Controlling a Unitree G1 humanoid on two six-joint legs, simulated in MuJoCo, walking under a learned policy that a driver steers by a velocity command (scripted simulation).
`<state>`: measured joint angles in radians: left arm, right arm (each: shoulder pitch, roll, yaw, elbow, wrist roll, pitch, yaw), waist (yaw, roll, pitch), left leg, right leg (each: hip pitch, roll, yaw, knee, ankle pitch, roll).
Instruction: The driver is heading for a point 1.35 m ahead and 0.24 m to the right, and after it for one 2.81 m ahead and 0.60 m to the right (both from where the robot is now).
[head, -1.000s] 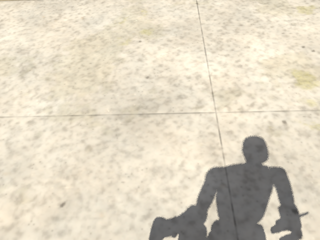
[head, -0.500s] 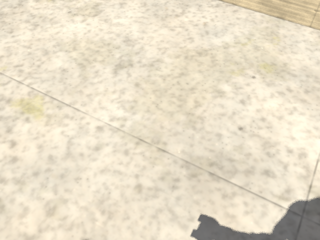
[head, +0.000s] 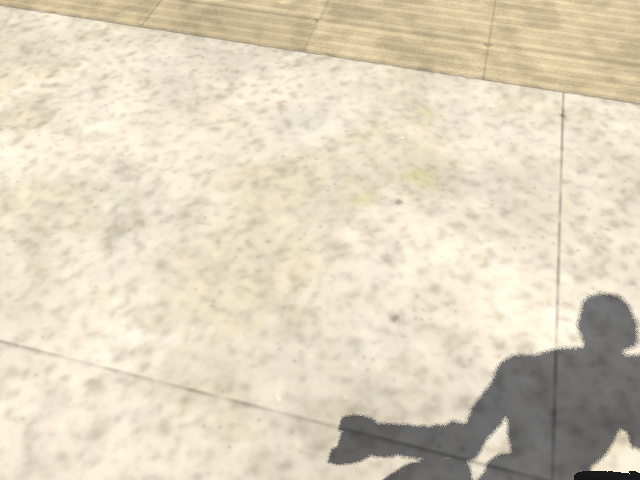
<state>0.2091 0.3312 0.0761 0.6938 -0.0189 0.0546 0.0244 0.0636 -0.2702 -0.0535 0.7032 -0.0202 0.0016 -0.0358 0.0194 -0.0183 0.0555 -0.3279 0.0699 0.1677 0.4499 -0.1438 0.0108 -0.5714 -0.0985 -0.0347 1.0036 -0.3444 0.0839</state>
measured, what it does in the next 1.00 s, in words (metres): steps on the spot, turning right: right foot, then left foot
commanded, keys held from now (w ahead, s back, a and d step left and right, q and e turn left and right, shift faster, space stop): e+shift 0.30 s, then shift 0.70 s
